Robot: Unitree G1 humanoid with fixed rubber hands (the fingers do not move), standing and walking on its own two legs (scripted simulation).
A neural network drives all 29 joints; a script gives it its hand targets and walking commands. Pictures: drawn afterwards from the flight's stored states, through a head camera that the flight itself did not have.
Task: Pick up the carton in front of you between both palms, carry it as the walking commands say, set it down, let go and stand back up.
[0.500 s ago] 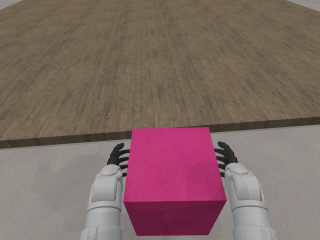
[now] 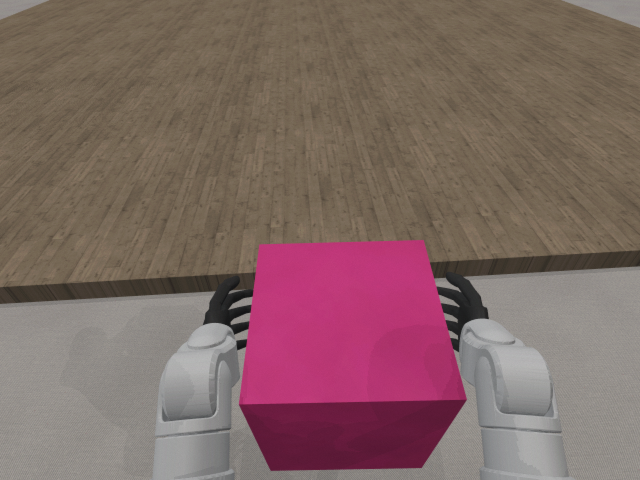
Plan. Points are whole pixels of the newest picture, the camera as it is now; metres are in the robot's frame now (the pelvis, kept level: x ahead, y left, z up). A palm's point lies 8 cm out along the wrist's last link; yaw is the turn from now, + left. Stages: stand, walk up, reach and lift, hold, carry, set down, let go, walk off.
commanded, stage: carry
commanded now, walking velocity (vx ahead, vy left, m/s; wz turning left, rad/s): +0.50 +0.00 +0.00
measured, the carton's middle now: (343, 360) +0.29 +0.00 +0.01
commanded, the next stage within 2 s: none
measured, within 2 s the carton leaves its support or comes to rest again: neither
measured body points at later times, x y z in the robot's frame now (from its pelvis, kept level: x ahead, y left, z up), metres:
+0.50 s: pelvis +0.25 +0.04 +0.01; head +0.26 +0.04 +0.46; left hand +0.54 +0.17 +0.08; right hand +0.52 -0.13 +0.08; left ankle +0.27 +0.09 -0.72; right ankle +0.11 -0.07 -0.63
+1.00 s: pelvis +0.58 -0.02 +0.01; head +0.61 -0.02 +0.46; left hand +0.88 +0.15 +0.13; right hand +0.90 -0.15 +0.12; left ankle +0.44 +0.09 -0.62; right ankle +0.64 -0.08 -0.72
